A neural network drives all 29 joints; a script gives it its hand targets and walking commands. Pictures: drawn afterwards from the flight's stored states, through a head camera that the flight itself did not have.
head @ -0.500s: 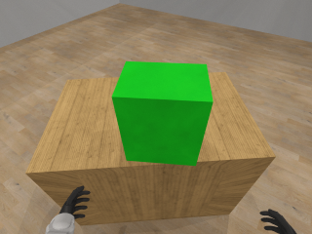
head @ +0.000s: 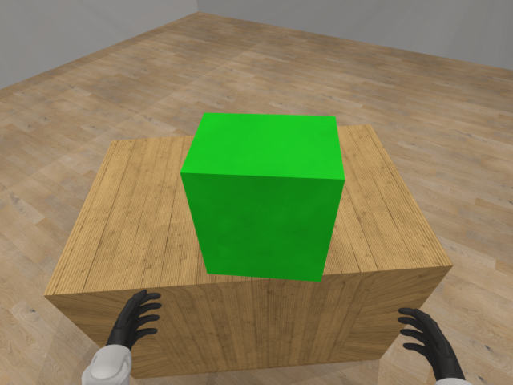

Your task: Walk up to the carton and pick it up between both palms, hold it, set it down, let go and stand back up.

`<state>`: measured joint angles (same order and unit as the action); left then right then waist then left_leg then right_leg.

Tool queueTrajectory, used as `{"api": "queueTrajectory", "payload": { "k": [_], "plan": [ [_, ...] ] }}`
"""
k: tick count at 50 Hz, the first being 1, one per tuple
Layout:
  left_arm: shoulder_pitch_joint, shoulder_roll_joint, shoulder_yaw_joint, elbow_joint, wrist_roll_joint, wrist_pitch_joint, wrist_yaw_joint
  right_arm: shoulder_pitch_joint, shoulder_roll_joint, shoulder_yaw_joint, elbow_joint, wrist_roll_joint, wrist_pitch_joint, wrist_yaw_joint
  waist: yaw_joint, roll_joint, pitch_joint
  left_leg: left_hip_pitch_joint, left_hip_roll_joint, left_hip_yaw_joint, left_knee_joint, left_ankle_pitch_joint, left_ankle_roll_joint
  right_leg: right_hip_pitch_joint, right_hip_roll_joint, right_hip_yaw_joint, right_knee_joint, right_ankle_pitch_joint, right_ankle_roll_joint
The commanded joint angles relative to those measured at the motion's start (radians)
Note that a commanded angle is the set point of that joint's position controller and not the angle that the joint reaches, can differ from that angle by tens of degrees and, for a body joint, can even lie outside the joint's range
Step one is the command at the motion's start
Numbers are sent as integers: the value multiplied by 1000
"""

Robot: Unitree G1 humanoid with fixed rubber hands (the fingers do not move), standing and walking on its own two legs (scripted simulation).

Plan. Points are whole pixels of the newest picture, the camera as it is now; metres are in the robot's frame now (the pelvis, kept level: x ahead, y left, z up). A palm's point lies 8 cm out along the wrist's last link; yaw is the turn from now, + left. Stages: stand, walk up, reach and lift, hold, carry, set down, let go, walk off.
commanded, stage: reach and lift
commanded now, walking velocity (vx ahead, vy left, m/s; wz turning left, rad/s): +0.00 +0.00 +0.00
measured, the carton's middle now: (265, 201) +0.47 +0.03 +0.02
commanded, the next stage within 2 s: none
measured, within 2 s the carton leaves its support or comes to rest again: neither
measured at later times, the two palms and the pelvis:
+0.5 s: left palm (114, 313) +0.24 +0.27 -0.01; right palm (428, 330) +0.22 -0.21 +0.01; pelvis +0.03 +0.01 +0.01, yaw +0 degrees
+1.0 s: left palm (121, 289) +0.27 +0.25 +0.03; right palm (423, 299) +0.25 -0.20 +0.05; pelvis +0.03 +0.01 +0.01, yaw +0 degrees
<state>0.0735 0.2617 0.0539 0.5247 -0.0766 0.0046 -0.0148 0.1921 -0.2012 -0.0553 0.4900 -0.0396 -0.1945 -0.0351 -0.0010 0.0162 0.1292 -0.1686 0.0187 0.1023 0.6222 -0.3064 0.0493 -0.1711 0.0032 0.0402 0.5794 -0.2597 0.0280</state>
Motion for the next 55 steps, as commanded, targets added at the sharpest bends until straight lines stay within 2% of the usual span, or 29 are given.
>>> {"api": "queueTrajectory", "payload": {
  "k": [1, 2, 5, 6, 8, 9, 10, 11, 12, 13, 19, 20, 21, 22, 28, 31, 33, 35, 36, 38, 42, 43, 44, 46, 47, 50, 53, 54, 55],
  "plan": [
    [-15, 173, 2, -240, -143, -104, -25, 36, 17, 20, -323, 136, -74, -51, 95, -75, -194, -27, -5, -94, -327, 69, -41, 151, 5, 19, -194, 43, -48],
    [-13, 161, 4, -184, -145, -108, -33, 39, 34, 41, -298, 132, -63, -55, 109, -90, -134, 27, -26, -78, -298, 88, -45, 61, -14, 31, -228, -13, -54],
    [19, 176, -12, -242, -156, -150, -38, 82, 28, 40, -283, 143, -79, -63, 78, -19, -181, 84, -23, -90, -282, 185, -73, 61, -4, 14, -237, 65, -67],
    [-1, 193, -6, -213, -167, -165, -43, 76, 56, 62, -285, 159, -79, -67, 95, -24, -200, 92, -22, -89, -271, 172, -72, 70, -16, 22, -243, 38, -64],
    [64, 207, 4, -250, -150, -194, -45, 117, 33, 55, -314, 177, -112, -75, 98, -11, -254, 140, -20, -101, -246, 391, -90, 116, 11, 9, -212, 205, -57],
    [70, 217, 4, -259, -160, -214, -43, 97, 45, 65, -341, 197, -139, -74, 110, 8, -266, 134, -27, -87, -227, 447, -100, 125, 3, 18, -215, 229, -54],
    [112, 217, 10, -265, -166, -232, -55, 127, 40, 71, -349, 194, -155, -80, 86, -42, -282, 163, -24, -95, -222, 461, -96, 145, 9, 14, -222, 268, -47],
    [96, 242, 18, -274, -167, -253, -59, 141, 56, 88, -325, 205, -162, -83, 106, -10, -265, 182, -30, -94, -211, 514, -101, 126, 6, 19, -221, 291, -48],
    [86, 222, 24, -264, -162, -258, -65, 127, 68, 109, -325, 219, -175, -80, 128, -3, -284, 167, -33, -87, -215, 494, -102, 132, 5, 26, -225, 251, -51],
    [86, 218, 7, -259, -175, -276, -65, 112, 41, 82, -317, 211, -185, -78, 87, -30, -226, 162, -17, -123, -225, 435, -103, 105, 10, 21, -228, 216, -57],
    [131, 212, -41, -351, -179, -319, -59, 111, 41, 91, -343, 255, -214, -57, 97, 74, -298, 274, 3, -148, -188, 654, -145, 64, 41, -10, -228, 249, -84],
    [183, 204, -34, -335, -173, -307, -75, 147, 60, 125, -349, 263, -221, -61, 114, 52, -273, 278, -3, -140, -196, 635, -137, 87, 38, 6, -243, 266, -83],
    [115, 201, -58, -335, -197, -309, -70, 84, 19, 95, -348, 257, -210, -57, 91, 42, -238, 258, 9, -162, -200, 580, -137, 44, 43, -3, -239, 210, -92],
    [54, 234, -65, -368, -201, -308, -62, 32, -10, 57, -354, 252, -199, -56, 93, 95, -275, 248, 13, -164, -198, 585, -153, 19, 46, -14, -235, 188, -95],
    [24, 246, -69, -385, -237, -260, -43, -19, -16, 68, -452, 258, -112, -43, 100, 68, -248, 175, 18, -175, -241, 362, -122, 49, 28, 16, -241, 102, -108],
    [-26, 236, -95, -438, -242, -227, -27, -56, -46, 23, -492, 255, -69, -38, 69, 75, -243, 191, 33, -189, -243, 386, -137, 11, 41, 3, -227, 101, -97],
    [-76, 253, -86, -496, -261, -201, -19, -85, -46, 25, -560, 259, -38, -36, 80, 80, -278, 133, 36, -193, -262, 302, -122, 55, 27, 17, -223, 93, -97],
    [-10, 231, -58, -518, -240, -177, -16, -10, -8, 72, -552, 264, -23, -38, 106, 66, -298, 158, 18, -164, -241, 417, -125, 85, 34, 27, -231, 176, -98],
    [-3, 235, -78, -539, -251, -157, -16, -7, -41, 36, -574, 262, -10, -43, 81, 78, -296, 159, 19, -171, -243, 429, -131, 75, 42, 12, -220, 193, -96],
    [-131, 256, -69, -538, -247, -105, -16, -118, -38, 33, -589, 262, 48, -54, 81, 72, -264, 142, 26, -165, -267, 282, -123, 60, 28, 20, -235, 91, -85],
    [-161, 262, -68, -622, -276, -56, -1, -120, -2, 53, -667, 266, 101, -52, 80, 91, -283, 131, 27, -156, -263, 296, -118, 67, 17, 28, -224, 135, -84],
    [-210, 272, -82, -570, -292, -27, -14, -195, -41, 40, -692, 247, 124, -71, 69, 17, -254, 81, 18, -155, -280, 226, -103, 89, 18, 29, -234, 106, -74],
    [-335, 284, -80, -581, -303, -24, 0, -282, -72, -17, -689, 229, 150, -60, 55, 47, -299, 52, 36, -163, -278, 150, -104, 53, 20, 21, -207, 58, -86],
    [-301, 257, -80, -623, -282, 7, 26, -257, -61, -15, -652, 259, 183, -53, 64, 117, -259, 22, 66, -199, -303, 203, -125, 72, 39, 8, -177, 101, -79],
    [-298, 269, -71, -625, -302, 22, 16, -234, -37, 20, -697, 256, 194, -57, 74, 63, -263, 67, 35, -157, -289, 229, -116, 92, 18, 23, -210, 130, -75],
    [-330, 288, -45, -698, -312, 59, 8, -258, -38, -2, -765, 265, 210, -77, 63, 51, -319, 110, 19, -138, -269, 307, -123, 101, 19, 25, -228, 171, -74],
    [-323, 286, -43, -754, -312, 105, 13, -280, -74, -27, -797, 270, 243, -85, 50, 61, -326, 138, 41, -159, -274, 331, -129, 79, 32, 12, -218, 164, -77],
    [-471, 284, -52, -728, -319, 121, 20, -407, -72, -28, -766, 283, 271, -82, 34, 95, -341, 102, 42, -163, -262, 274, -126, 53, 30, 19, -203, 121, -89],
    [-475, 283, -46, -721, -319, 130, 22, -391, -61, -17, -770, 278, 284, -83, 49, 88, -331, 102, 42, -155, -266, 294, -128, 60, 30, 15, -209, 124, -81]
  ]
}}
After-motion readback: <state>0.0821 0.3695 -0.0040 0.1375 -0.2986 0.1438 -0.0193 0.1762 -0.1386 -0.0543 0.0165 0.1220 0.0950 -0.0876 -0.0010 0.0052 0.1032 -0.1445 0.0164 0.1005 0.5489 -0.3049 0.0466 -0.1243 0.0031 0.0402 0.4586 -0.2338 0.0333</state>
